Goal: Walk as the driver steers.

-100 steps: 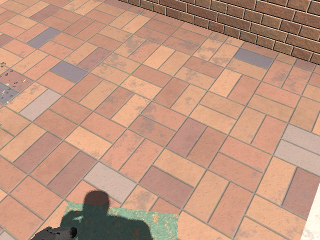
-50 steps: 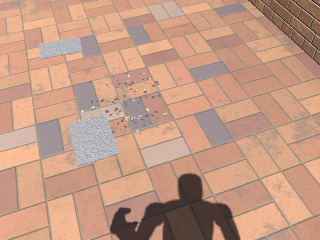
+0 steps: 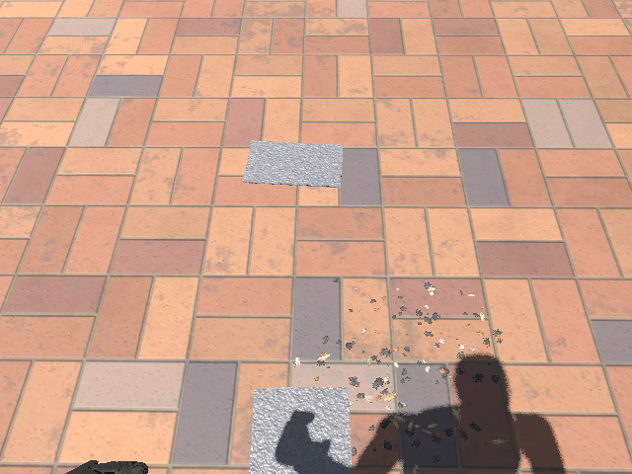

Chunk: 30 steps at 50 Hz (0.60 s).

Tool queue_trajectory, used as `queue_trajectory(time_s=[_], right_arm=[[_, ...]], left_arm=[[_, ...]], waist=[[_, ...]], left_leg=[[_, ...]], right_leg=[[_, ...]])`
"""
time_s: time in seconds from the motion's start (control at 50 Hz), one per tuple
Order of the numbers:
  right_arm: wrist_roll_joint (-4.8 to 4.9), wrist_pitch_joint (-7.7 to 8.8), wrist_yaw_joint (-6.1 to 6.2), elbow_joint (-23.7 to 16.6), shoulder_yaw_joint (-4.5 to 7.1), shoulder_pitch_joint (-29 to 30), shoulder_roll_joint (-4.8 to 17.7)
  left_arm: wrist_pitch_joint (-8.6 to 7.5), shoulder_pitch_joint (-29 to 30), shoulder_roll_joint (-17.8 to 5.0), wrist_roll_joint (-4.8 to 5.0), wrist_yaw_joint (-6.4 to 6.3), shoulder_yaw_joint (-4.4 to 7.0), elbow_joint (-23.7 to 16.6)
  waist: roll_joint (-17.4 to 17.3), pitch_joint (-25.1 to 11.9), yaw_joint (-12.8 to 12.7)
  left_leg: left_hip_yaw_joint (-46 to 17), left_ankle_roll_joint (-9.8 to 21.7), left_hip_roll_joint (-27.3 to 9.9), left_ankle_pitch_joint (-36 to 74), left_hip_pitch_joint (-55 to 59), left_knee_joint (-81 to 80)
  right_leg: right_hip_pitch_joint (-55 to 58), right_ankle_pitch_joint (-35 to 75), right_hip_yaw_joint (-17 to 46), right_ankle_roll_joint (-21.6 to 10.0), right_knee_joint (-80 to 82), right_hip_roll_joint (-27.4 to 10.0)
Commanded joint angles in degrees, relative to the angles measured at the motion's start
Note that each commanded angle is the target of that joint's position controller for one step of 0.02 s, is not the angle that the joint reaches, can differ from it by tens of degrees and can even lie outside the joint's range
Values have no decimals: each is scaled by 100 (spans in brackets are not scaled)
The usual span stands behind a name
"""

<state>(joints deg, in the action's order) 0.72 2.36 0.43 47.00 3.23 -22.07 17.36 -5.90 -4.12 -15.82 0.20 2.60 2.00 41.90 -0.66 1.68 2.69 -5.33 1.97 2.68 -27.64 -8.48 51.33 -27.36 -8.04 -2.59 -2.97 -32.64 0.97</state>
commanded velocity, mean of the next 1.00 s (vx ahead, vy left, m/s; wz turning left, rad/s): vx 0.50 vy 0.00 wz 0.01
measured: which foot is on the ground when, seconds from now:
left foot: up 0.00-0.44, down 0.46-1.00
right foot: down 0.00-0.48, up 0.50-0.96, down 0.98-1.00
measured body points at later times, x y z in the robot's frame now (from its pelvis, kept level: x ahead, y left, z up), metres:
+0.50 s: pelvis +0.29 +0.04 +0.00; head +0.32 +0.05 +0.45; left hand +0.29 +0.33 -0.13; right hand +0.50 -0.20 -0.07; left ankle +0.39 +0.14 -0.72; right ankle +0.11 -0.10 -0.69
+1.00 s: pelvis +0.57 +0.01 +0.00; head +0.60 +0.00 +0.45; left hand +0.79 +0.24 -0.08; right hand +0.55 -0.28 -0.14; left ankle +0.40 +0.14 -0.71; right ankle +0.69 -0.10 -0.72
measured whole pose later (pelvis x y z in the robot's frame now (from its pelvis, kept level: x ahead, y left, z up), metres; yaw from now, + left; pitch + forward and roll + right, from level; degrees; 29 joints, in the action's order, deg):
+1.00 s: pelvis +0.57 +0.01 +0.00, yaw -1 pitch +2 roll +1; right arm 0.6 2.4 0.5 53.3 3.4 -21.8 17.1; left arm -5.0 -2.1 -15.1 0.2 2.4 1.9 43.1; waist 0.4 1.0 3.7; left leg 1.7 0.3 -0.3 -25.4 0.6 27.3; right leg -28.2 -5.2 -1.7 -2.9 -30.2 -1.0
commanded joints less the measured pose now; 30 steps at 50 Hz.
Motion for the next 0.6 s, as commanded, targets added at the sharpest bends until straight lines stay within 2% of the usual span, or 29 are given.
queue_trajectory(time_s=[0.02, 0.04, 0.06, 0.08, 0.12, 0.18, 0.26, 0.32, 0.38, 0.42, 0.44, 0.46, 0.48, 0.5, 0.52, 0.54, 0.56, 0.58, 0.6], right_arm=[[167, 271, -53, -703, 108, 431, 796], [84, 282, -49, -769, 100, 724, 736], [5, 252, -35, -742, 133, 699, 695], [-5, 208, -37, -677, 122, 528, 583], [-18, 124, -20, -590, 81, 351, 378], [-72, 118, -1, -747, 31, 873, 284], [-42, 216, -88, -895, -47, 1687, 111], [13, 261, -171, -1034, -52, 2162, 142], [18, 297, -257, -1141, -18, 2335, 268], [-1, 312, -271, -1043, 58, 1929, 440], [-23, 314, -245, -836, 168, 1257, 621], [-57, 300, -191, -591, 300, 313, 933], [-146, 260, -153, -489, 445, -316, 1545], [-31, 229, -164, -426, 355, -490, 1180], [-3, 231, -160, -456, 237, -125, 896], [-23, 227, -148, -530, 189, 282, 757], [-65, 234, -164, -543, 141, 618, 610], [-111, 270, -172, -566, 92, 839, 452], [-126, 292, -184, -560, 83, 957, 413]], left_arm=[[64, -1485, -883, 57, -87, 271, 80], [78, -1141, -782, -12, -87, 226, 57], [49, -944, -638, -75, -88, 178, 26], [31, -851, -596, -102, -83, 160, 20], [-20, -848, -644, -45, -81, 174, 90], [-28, -992, -851, -18, -138, 237, 220], [43, -1303, -965, 52, -200, 260, 376], [119, -1664, -1033, 95, -212, 280, 567], [229, -1751, -1101, 120, -250, 321, 692], [290, -1631, -1185, 123, -282, 352, 704], [323, -1535, -1140, 117, -295, 330, 691], [327, -1563, -910, 38, -310, 230, 616], [227, -2181, -328, -19, -269, 33, 443], [108, -2096, -399, 16, -241, 28, 536], [17, -1622, -913, 176, -189, 169, 389], [-23, -1204, -927, 224, -180, 168, 270], [-20, -1005, -874, 141, -194, 174, 235], [32, -1073, -837, 81, -209, 207, 268], [98, -1214, -730, 67, -208, 193, 323]], waist=[[663, -1049, -852], [335, -457, -675], [389, -287, -477], [503, -250, -333], [559, -233, -205], [428, -51, -290], [379, 63, -588], [384, 165, -763], [443, 195, -681], [535, -56, -384], [476, -472, -7], [273, -1209, 378], [-946, -2115, 270], [-1421, -2456, 375], [-986, -1600, 375], [-653, -997, 248], [-360, -538, 88], [-445, -384, -118], [-523, -340, -249]], left_leg=[[-161, 33, -413, 143, -3521, 2421], [5, 26, -647, 553, -3404, 2004], [-16, 12, -846, 850, -3078, 1624], [-4, -26, -918, 1003, -2757, 1459], [103, -134, -977, 1125, -2579, 1125], [185, -304, -1053, 1923, -2884, 192], [417, -320, -838, 3185, -2541, -1352], [434, -264, -723, 3346, -2546, -1873], [376, -60, -659, 2808, -2613, -2201], [529, 113, -481, 2412, -1967, -2346], [697, 264, -319, 2439, -1003, -2492], [372, 513, -667, 2561, 540, -2271], [-2042, 1399, -2133, 1847, 2889, -2340], [-3598, 1673, -2491, 1058, 3201, -3200], [-2982, 1403, -2325, 590, 2575, -3366], [-2258, 1238, -2109, 809, 1775, -3487], [-1743, 1173, -1886, 1267, 1004, -3702], [-1383, 1102, -1709, 1710, 489, -3881], [-1169, 1109, -1604, 1969, 156, -4048]], right_leg=[[3811, -1571, 3318, -1175, 1630, -2009], [2900, -1032, 2745, -1100, 1841, -1782], [2360, -525, 2377, -1033, 1981, -1594], [2032, -183, 2133, -1023, 2127, -1458], [1725, 367, 1701, -1109, 2345, -1366], [1713, 950, 1213, -1128, 2550, -1297], [1793, 1040, 648, -871, 2566, -1033], [2247, 934, 716, -851, 2439, -1242], [2871, 1279, 831, -736, 2099, -1531], [3068, 2321, 780, -608, 1559, -1539], [2941, 3084, 570, -474, 755, -1309], [2233, 2656, 346, -285, -529, -1014], [-87, 528, 12, 146, -2803, -170], [-1065, -2477, 693, 199, -3761, 190], [-1623, -2296, 902, 102, -4157, -176], [-1668, -1784, 716, 47, -3999, -471], [-1520, -1369, 616, 75, -3628, -662], [-1171, -1051, 668, 105, -3312, -841], [-870, -880, 664, 161, -3182, -891]])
